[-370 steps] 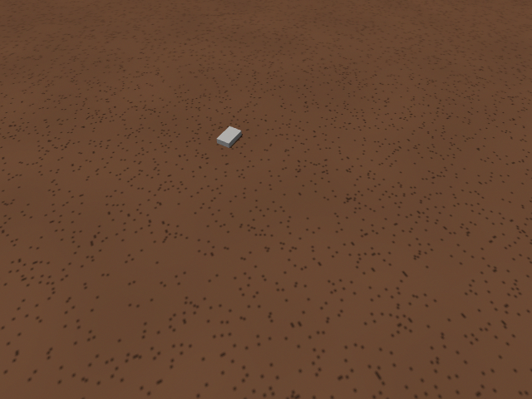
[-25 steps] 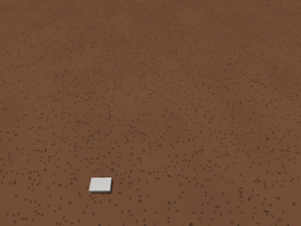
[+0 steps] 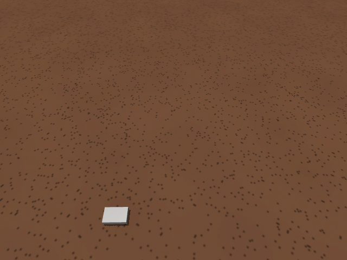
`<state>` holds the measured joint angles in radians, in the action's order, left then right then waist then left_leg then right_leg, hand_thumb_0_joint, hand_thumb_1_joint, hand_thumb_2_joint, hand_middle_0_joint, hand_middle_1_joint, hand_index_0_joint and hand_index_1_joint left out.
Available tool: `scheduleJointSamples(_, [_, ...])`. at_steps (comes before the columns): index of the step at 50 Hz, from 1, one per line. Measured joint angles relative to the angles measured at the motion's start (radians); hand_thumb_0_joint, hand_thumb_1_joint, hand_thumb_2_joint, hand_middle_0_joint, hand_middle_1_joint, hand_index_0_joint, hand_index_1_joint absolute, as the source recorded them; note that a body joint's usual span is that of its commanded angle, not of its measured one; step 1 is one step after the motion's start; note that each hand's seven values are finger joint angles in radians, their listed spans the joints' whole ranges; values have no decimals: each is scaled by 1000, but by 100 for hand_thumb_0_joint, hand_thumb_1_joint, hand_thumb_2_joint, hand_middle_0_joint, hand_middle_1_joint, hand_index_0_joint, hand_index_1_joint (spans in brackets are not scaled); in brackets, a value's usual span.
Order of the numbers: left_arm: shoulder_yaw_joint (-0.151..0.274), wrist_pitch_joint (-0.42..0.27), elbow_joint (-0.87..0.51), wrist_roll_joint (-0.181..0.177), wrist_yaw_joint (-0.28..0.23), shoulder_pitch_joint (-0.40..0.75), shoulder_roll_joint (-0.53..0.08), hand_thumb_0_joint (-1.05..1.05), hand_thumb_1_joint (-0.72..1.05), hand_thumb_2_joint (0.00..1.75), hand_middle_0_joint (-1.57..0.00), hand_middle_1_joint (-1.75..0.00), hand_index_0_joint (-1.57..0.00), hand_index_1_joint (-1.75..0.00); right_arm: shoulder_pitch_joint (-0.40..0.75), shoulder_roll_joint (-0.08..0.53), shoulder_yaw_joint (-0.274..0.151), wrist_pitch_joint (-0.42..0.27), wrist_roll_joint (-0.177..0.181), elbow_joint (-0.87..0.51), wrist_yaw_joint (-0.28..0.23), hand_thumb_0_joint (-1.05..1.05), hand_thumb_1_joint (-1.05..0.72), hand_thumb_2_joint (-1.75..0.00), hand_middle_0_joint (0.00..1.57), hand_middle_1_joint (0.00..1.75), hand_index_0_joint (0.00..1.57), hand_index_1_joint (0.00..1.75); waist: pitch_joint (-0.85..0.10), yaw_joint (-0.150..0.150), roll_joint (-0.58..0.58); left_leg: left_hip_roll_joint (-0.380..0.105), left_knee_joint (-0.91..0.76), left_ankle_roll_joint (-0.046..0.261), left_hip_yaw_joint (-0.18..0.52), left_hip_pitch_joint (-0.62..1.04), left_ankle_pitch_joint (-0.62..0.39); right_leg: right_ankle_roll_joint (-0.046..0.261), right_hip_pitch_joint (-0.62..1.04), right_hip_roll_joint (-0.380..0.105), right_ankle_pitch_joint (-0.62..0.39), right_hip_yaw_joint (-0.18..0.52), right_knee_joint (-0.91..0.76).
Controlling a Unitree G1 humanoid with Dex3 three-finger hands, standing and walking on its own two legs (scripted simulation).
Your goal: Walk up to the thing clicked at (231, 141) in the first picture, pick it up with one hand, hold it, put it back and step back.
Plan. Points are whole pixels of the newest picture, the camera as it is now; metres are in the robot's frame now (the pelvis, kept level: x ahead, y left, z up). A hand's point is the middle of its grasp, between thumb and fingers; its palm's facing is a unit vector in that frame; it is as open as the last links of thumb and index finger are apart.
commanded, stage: stand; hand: left
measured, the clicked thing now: (115, 215) +0.45 +0.33 -0.77
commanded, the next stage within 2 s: walk up in 1.94 s
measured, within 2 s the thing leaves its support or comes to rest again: neither
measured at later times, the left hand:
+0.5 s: hand out of the picture +0.08 +0.25 -0.15, palm faces -0.02 -0.94 -0.35, open 7.4 cm
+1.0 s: hand out of the picture +0.08 +0.24 -0.16, palm faces -0.02 -0.94 -0.35, open 7.4 cm
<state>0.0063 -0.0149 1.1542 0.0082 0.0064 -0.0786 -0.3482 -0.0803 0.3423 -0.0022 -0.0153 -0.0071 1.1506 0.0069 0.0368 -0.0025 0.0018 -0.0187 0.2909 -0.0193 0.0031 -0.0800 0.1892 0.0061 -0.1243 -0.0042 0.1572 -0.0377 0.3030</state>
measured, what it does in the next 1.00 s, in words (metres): stands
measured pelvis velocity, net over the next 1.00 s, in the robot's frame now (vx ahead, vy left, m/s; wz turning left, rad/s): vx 0.00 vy -0.01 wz -0.01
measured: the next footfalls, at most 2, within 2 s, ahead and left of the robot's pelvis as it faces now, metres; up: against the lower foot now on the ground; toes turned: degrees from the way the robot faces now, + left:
none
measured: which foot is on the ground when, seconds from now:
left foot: down 0.00-1.00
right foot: down 0.00-1.00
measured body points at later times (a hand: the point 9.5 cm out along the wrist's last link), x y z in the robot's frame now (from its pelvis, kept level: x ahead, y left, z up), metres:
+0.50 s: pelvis +0.00 -0.01 +0.00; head +0.00 -0.01 +0.45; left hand +0.08 +0.30 -0.13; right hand +0.07 -0.31 -0.14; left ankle -0.02 +0.13 -0.75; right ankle +0.00 -0.11 -0.75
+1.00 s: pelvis +0.00 -0.01 +0.00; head +0.01 -0.01 +0.45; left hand +0.08 +0.29 -0.13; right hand +0.07 -0.31 -0.14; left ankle -0.02 +0.13 -0.75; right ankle +0.00 -0.11 -0.75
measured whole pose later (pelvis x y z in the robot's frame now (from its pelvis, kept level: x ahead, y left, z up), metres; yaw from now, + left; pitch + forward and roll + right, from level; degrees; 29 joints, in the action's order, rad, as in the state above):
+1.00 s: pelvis +0.00 -0.01 +0.00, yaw +0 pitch -1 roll +0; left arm 0.00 -0.01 1.15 0.01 0.01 -0.10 -0.35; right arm -0.12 0.35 0.00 -0.01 -0.01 1.14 0.00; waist 0.04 0.00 -0.01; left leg -0.04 0.29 -0.03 0.00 -0.07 0.19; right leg 0.02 -0.13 0.01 0.17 -0.04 0.31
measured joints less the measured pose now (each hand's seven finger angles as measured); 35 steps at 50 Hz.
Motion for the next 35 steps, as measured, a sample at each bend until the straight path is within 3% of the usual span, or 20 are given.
scheduleJointSamples(35, [-4,3,-3,0,3,-21,-3,1,90,89,-21,-30,-21,-30,-34,6,3,1,-2,-2,1,0,-91,-90,20,30,20,30,-2,-2,-9,-14,0,-12,-2,0,-3,14,-5,14,0,1,7])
